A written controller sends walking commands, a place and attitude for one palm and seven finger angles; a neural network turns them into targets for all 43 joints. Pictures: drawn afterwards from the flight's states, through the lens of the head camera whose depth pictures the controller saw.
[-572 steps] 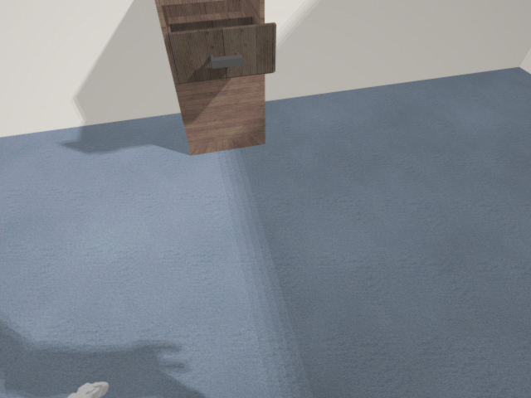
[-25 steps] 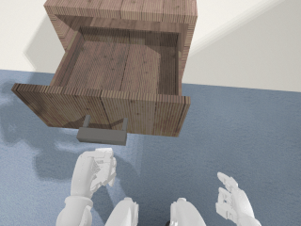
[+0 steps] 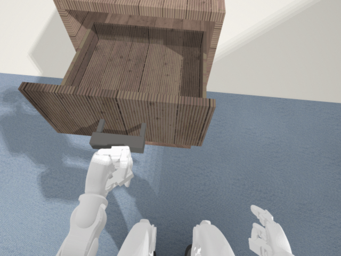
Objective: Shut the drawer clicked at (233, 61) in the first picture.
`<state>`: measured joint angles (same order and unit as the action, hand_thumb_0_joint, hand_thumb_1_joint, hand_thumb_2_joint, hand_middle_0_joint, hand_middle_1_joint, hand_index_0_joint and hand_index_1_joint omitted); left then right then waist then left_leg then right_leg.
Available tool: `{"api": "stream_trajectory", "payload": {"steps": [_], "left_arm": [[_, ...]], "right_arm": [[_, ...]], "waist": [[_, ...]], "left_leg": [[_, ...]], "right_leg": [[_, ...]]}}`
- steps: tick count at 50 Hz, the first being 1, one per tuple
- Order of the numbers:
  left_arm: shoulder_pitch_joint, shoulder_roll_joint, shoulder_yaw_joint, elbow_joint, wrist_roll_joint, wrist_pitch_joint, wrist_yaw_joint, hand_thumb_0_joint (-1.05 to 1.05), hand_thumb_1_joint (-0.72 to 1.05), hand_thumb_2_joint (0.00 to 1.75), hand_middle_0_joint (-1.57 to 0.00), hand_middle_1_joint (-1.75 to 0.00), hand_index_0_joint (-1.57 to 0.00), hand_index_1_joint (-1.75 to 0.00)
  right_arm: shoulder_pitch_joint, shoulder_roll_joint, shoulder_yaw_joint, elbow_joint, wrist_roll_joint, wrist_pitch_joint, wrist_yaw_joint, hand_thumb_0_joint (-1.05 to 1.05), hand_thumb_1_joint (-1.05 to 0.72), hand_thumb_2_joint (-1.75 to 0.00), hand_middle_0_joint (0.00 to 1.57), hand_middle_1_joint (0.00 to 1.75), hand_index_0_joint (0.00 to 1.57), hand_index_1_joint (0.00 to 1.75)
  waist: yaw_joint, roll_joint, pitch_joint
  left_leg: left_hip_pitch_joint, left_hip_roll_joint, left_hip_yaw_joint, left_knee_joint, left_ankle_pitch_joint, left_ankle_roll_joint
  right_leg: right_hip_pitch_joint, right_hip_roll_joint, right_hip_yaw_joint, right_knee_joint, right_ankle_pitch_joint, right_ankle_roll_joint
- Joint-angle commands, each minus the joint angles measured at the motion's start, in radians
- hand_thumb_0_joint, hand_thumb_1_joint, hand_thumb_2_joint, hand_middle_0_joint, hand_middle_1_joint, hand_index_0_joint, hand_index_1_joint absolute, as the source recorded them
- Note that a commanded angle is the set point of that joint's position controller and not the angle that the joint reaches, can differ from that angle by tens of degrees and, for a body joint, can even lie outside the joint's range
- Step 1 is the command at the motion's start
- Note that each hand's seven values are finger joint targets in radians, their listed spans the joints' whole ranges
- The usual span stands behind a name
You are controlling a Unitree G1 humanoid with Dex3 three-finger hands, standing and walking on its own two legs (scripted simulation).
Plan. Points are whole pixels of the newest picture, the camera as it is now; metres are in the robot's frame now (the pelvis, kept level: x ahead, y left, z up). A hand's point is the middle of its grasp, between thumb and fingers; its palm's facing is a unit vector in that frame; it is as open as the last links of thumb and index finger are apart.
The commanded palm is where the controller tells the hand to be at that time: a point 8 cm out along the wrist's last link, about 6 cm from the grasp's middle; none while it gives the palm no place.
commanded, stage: push the drawer shut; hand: left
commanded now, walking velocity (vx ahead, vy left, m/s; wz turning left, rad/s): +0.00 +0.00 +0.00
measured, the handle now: (120, 133) +0.38 +0.14 +0.04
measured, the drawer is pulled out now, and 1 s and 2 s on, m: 0.28 0.14 0.02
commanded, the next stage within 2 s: none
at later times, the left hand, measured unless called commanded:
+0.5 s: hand (137, 142) +0.36 +0.10 +0.03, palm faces -0.08 -1.00 -0.05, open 2.8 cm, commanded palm +0.37 +0.14 +0.04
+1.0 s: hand (141, 117) +0.43 +0.09 +0.03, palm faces -0.05 -1.00 -0.05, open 2.8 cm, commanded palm +0.43 +0.14 +0.04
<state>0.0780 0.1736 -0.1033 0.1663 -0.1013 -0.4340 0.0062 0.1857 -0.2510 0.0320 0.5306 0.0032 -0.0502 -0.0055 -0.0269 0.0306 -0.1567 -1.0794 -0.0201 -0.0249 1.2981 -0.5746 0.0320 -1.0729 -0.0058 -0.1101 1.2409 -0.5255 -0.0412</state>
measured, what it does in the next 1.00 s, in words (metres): stands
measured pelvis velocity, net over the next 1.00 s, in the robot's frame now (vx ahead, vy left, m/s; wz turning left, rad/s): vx -0.01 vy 0.01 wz -0.02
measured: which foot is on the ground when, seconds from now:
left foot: down 0.00-1.00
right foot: down 0.00-1.00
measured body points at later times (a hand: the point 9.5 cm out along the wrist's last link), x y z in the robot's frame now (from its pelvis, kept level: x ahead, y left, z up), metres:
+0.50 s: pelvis -0.02 +0.01 +0.00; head +0.09 +0.02 +0.44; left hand +0.36 +0.15 +0.03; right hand +0.12 -0.24 -0.11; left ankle +0.02 +0.10 -0.62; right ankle +0.04 -0.10 -0.62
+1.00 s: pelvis -0.01 +0.01 +0.00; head +0.11 +0.01 +0.44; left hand +0.43 +0.15 +0.03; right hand +0.07 -0.25 -0.12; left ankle +0.02 +0.10 -0.62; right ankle +0.04 -0.10 -0.62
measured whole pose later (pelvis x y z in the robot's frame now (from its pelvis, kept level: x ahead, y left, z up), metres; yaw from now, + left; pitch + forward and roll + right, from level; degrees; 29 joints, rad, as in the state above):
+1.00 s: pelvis -0.01 +0.01 +0.00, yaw -1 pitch +23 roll -2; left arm -0.60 0.19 0.10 0.89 -0.07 -0.54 0.04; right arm 0.26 -0.26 0.02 0.64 -0.02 0.01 0.01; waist -0.11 0.03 -0.14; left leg -1.13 -0.02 0.01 1.26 -0.53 0.05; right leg -1.13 0.00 -0.08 1.21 -0.47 -0.03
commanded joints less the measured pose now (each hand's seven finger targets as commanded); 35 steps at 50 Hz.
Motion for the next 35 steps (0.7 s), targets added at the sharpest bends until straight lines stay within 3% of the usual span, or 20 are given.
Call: {"api": "stream_trajectory", "payload": {"steps": [1, 5, 9, 11, 12, 15, 18, 19, 23, 26, 31, 35], "left_arm": [[-0.410, 0.043, 0.056, -0.179, -0.014, -0.050, 0.015, 0.00, 0.90, 0.90, -1.40, -1.60, -1.40, -1.60], [-0.511, 0.034, 0.047, -0.132, -0.017, -0.045, 0.018, 0.00, 0.90, 0.90, -1.40, -1.60, -1.40, -1.60], [-0.573, 0.052, 0.078, -0.062, -0.016, -0.042, 0.026, 0.00, 0.90, 0.90, -1.40, -1.60, -1.40, -1.60], [-0.626, 0.031, 0.058, -0.049, -0.015, -0.046, 0.028, 0.00, 0.90, 0.90, -1.40, -1.60, -1.40, -1.60], [-0.641, 0.039, 0.068, -0.027, -0.012, -0.046, 0.033, 0.00, 0.90, 0.90, -1.40, -1.60, -1.40, -1.60], [-0.720, 0.028, 0.061, 0.026, -0.004, -0.051, 0.043, 0.00, 0.90, 0.90, -1.40, -1.60, -1.40, -1.60], [-0.791, 0.038, 0.077, 0.097, 0.003, -0.058, 0.056, 0.00, 0.90, 0.90, -1.40, -1.60, -1.40, -1.60], [-0.815, 0.015, 0.057, 0.103, 0.009, -0.063, 0.056, 0.00, 0.90, 0.90, -1.40, -1.60, -1.40, -1.60], [-0.875, 0.067, 0.120, 0.176, 0.009, -0.071, 0.068, 0.00, 0.90, 0.90, -1.40, -1.60, -1.40, -1.60], [-0.917, 0.041, 0.112, 0.202, 0.009, -0.085, 0.065, 0.00, 0.90, 0.90, -1.40, -1.60, -1.40, -1.60], [-0.965, 0.092, 0.183, 0.283, 0.006, -0.106, 0.068, 0.00, 0.90, 0.90, -1.40, -1.60, -1.40, -1.60], [-1.009, 0.111, 0.209, 0.333, 0.010, -0.125, 0.062, 0.00, 0.90, 0.90, -1.40, -1.60, -1.40, -1.60]], "right_arm": [[-0.015, -0.129, -0.049, -0.117, 0.004, -0.045, -0.010, 0.00, -0.90, -0.90, 0.20, 0.30, 0.20, 0.30], [-0.013, -0.131, -0.046, -0.103, 0.006, -0.043, -0.012, 0.00, -0.90, -0.90, 0.20, 0.30, 0.20, 0.30], [-0.007, -0.136, -0.046, -0.094, 0.005, -0.038, -0.012, 0.00, -0.90, -0.90, 0.20, 0.30, 0.20, 0.30], [-0.005, -0.135, -0.045, -0.090, 0.007, -0.038, -0.010, 0.00, -0.90, -0.90, 0.20, 0.30, 0.20, 0.30], [-0.001, -0.139, -0.046, -0.085, 0.006, -0.036, -0.009, 0.00, -0.90, -0.90, 0.20, 0.30, 0.20, 0.30], [0.007, -0.145, -0.047, -0.075, 0.005, -0.032, -0.009, 0.00, -0.90, -0.90, 0.20, 0.30, 0.20, 0.30], [0.020, -0.151, -0.049, -0.064, 0.003, -0.027, -0.010, 0.00, -0.90, -0.90, 0.20, 0.30, 0.20, 0.30], [0.022, -0.149, -0.050, -0.063, 0.002, -0.026, -0.008, 0.00, -0.90, -0.90, 0.20, 0.30, 0.20, 0.30], [0.045, -0.156, -0.053, -0.046, -0.003, -0.017, -0.008, 0.00, -0.90, -0.90, 0.20, 0.30, 0.20, 0.30], [0.055, -0.151, -0.056, -0.037, -0.005, -0.011, -0.004, 0.00, -0.90, -0.90, 0.20, 0.30, 0.20, 0.30], [0.081, -0.153, -0.060, -0.021, -0.010, 0.000, -0.001, 0.00, -0.90, -0.90, 0.20, 0.30, 0.20, 0.30], [0.098, -0.155, -0.064, -0.010, -0.012, 0.007, 0.002, 0.00, -0.90, -0.90, 0.20, 0.30, 0.20, 0.30]], "waist": [[-0.076, -0.009, -0.321], [-0.083, 0.013, -0.332], [-0.080, -0.007, -0.346], [-0.083, 0.029, -0.343], [-0.086, 0.002, -0.338], [-0.098, 0.015, -0.331], [-0.110, -0.014, -0.329], [-0.111, 0.011, -0.342], [-0.109, 0.003, -0.374], [-0.110, 0.021, -0.401], [-0.108, -0.018, -0.410], [-0.114, -0.001, -0.410]], "left_leg": [[0.176, 0.010, -0.041, -0.204, 0.117, 0.001], [0.188, 0.008, -0.045, -0.217, 0.089, 0.000], [0.191, 0.009, -0.047, -0.228, 0.082, -0.001], [0.212, 0.007, -0.052, -0.237, 0.073, -0.005], [0.214, 0.010, -0.062, -0.244, 0.064, -0.006], [0.227, 0.013, -0.070, -0.251, 0.054, -0.008], [0.219, 0.012, -0.078, -0.257, 0.030, -0.006], [0.236, 0.013, -0.079, -0.259, 0.034, -0.008], [0.228, 0.010, -0.066, -0.254, 0.069, -0.007], [0.250, 0.011, -0.062, -0.253, 0.109, -0.012], [0.218, 0.010, -0.047, -0.247, 0.139, -0.009], [0.229, 0.014, -0.046, -0.245, 0.168, -0.012]], "right_leg": [[0.197, -0.003, 0.095, -0.212, 0.057, 0.012], [0.185, -0.005, 0.093, -0.213, 0.041, 0.012], [0.191, -0.004, 0.093, -0.215, 0.036, 0.013], [0.174, -0.005, 0.089, -0.215, 0.034, 0.011], [0.165, -0.004, 0.084, -0.213, 0.030, 0.011], [0.131, -0.004, 0.076, -0.204, 0.033, 0.011], [0.121, -0.002, 0.075, -0.204, 0.022, 0.012], [0.112, -0.004, 0.075, -0.201, 0.028, 0.013], [0.141, 0.000, 0.079, -0.203, 0.048, 0.012], [0.149, -0.001, 0.081, -0.203, 0.073, 0.012], [0.194, 0.004, 0.090, -0.213, 0.094, 0.014], [0.181, 0.007, 0.088, -0.208, 0.116, 0.013]]}}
